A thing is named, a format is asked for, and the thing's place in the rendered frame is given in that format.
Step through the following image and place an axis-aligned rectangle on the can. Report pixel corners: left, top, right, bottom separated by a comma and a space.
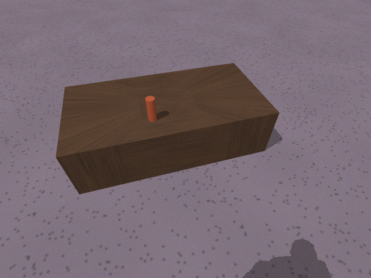
145, 96, 157, 122

